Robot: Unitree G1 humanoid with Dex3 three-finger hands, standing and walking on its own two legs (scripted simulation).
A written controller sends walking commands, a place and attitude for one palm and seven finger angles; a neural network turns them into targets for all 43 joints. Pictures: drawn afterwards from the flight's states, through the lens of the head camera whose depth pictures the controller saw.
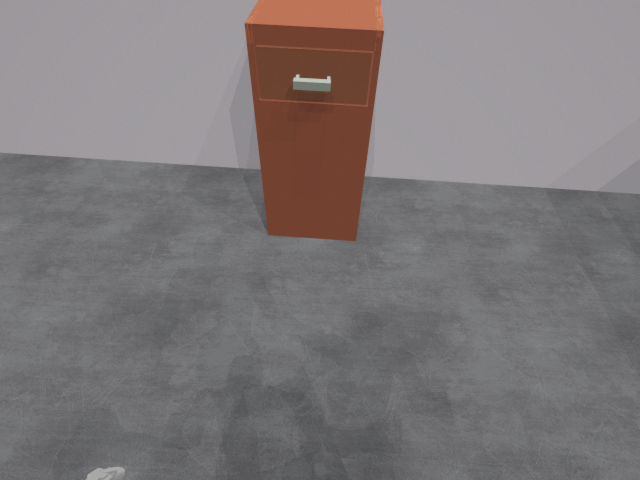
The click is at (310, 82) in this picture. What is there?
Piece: drawer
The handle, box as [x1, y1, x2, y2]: [293, 74, 330, 91]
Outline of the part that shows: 293,79 293,89 329,91 330,89 330,76 327,76 326,79 300,78 299,75 296,74 296,77 294,77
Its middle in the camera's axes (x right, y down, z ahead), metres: -0.03 -0.47 +1.15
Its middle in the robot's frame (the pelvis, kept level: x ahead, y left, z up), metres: +1.17 +0.08 -0.05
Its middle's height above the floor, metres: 0.72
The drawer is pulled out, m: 0.00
